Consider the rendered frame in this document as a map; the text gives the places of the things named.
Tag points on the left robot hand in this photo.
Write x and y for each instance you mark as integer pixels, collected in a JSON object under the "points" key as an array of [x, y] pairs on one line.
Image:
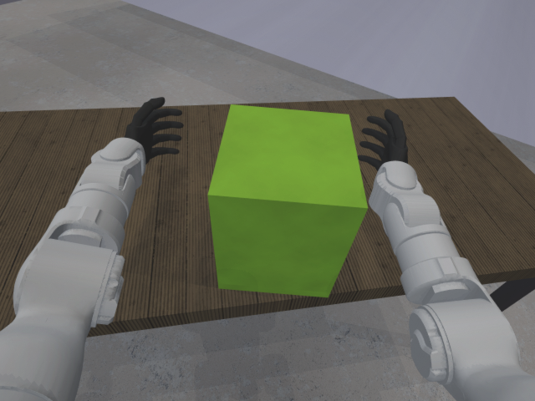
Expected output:
{"points": [[142, 128]]}

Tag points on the table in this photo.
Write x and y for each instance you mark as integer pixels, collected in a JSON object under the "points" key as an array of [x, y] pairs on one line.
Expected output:
{"points": [[485, 194]]}

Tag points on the robot left forearm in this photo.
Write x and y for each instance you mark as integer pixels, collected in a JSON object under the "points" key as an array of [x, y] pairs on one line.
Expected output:
{"points": [[99, 205]]}

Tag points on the carton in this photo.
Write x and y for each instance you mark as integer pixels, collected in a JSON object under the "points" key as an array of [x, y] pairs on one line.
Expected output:
{"points": [[286, 200]]}

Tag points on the robot right forearm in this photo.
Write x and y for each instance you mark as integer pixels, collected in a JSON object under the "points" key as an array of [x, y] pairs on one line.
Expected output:
{"points": [[432, 269]]}

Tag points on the right robot upper arm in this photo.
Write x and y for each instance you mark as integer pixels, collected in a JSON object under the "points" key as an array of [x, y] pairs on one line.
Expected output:
{"points": [[468, 347]]}

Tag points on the left robot upper arm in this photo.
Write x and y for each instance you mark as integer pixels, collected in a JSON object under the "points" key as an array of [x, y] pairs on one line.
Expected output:
{"points": [[70, 288]]}

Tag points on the right robot hand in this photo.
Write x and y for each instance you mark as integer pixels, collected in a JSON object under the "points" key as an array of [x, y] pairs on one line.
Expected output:
{"points": [[395, 148]]}

